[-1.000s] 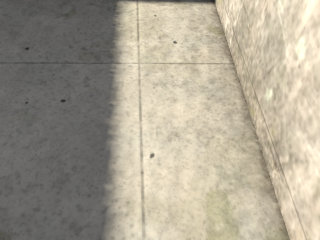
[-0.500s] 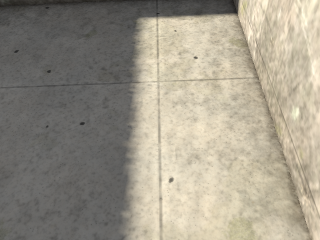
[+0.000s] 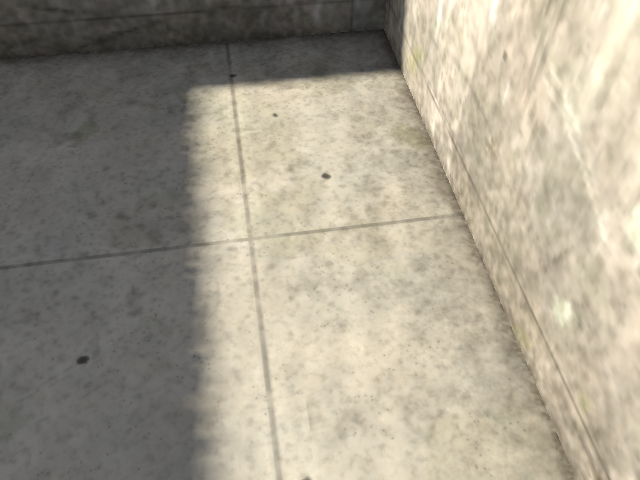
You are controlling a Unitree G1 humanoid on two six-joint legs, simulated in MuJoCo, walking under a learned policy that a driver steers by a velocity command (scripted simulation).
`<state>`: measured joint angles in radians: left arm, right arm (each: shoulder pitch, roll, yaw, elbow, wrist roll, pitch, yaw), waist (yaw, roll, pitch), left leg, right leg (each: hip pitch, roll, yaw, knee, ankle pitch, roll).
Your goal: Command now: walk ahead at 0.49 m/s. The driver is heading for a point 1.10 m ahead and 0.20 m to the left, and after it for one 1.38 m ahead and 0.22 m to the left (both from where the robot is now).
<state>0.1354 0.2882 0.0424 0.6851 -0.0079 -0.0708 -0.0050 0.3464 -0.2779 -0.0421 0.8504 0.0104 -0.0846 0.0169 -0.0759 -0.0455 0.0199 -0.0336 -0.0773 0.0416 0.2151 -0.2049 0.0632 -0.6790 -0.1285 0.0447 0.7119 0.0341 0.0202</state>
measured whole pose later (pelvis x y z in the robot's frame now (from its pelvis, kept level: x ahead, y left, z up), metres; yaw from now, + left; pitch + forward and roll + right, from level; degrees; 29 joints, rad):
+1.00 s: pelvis +0.57 +0.03 +0.00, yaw +1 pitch +1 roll +1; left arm 0.16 0.31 0.05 0.79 0.00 -0.06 0.00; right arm 0.35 -0.26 -0.04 0.84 0.00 -0.08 0.02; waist -0.05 -0.05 0.02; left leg -0.11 -0.08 0.04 0.25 -0.16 0.08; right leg -0.67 -0.13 0.04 0.89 -0.10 0.01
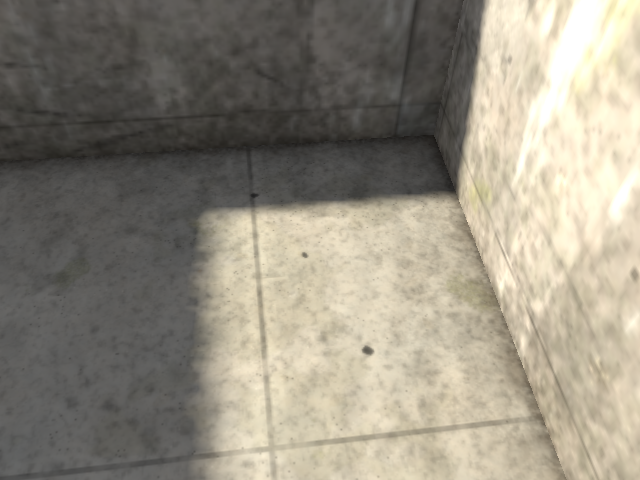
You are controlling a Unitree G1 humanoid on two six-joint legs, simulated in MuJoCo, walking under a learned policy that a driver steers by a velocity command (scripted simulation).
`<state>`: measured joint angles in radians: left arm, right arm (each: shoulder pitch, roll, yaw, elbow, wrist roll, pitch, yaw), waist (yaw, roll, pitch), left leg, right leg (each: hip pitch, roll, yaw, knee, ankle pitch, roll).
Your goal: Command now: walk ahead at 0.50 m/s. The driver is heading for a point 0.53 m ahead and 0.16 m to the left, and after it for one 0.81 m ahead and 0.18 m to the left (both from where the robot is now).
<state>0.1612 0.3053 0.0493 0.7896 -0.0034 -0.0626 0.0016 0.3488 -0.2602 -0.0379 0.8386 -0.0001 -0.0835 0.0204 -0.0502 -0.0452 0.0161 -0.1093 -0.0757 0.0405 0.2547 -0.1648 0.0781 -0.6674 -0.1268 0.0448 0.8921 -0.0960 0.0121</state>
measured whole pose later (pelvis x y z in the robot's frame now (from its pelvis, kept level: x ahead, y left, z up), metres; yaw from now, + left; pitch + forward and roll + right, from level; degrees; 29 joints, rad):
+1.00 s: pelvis +0.55 +0.08 +0.00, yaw +23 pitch +0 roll -1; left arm 0.10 0.30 0.05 0.82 0.01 -0.11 0.00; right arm 0.31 -0.26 -0.07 0.77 0.02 -0.05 0.02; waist -0.03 -0.03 0.07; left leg -0.22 -0.11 -0.03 0.36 -0.14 0.12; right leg -0.56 -0.11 0.07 1.06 -0.27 0.01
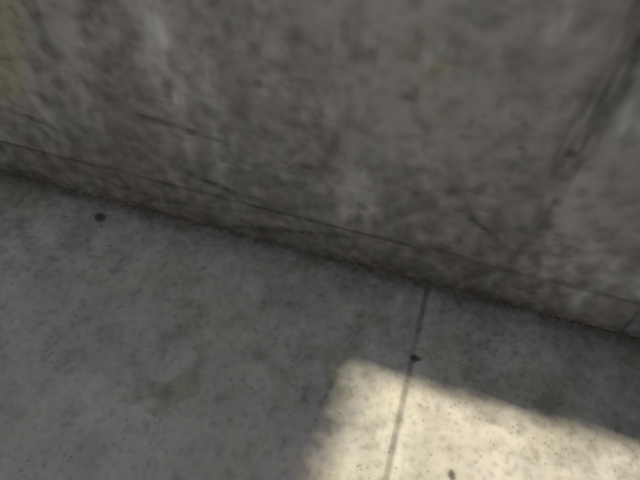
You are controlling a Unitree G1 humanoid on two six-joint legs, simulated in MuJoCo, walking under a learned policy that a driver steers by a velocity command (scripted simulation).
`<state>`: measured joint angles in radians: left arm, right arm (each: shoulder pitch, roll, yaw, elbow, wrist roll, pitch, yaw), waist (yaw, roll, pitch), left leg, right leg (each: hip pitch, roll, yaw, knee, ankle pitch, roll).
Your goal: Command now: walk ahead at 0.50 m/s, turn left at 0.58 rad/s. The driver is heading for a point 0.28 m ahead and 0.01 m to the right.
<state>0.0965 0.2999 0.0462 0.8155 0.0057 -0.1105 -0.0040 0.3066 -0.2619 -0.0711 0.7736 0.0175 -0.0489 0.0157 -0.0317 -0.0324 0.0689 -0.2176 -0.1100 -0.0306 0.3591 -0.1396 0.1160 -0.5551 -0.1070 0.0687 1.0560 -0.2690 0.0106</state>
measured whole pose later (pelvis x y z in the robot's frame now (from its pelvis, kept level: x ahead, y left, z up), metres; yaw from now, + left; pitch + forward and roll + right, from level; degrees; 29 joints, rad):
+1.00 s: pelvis +0.31 +0.01 +0.00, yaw +7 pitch -2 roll +0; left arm 0.13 0.30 0.00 0.95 0.02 0.00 0.01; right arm 0.13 -0.27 0.00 0.97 -0.01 0.01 -0.01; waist 0.01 0.00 0.04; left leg -0.12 -0.03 -0.05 0.43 -0.28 0.01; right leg -0.21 -0.02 0.02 0.42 -0.18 0.03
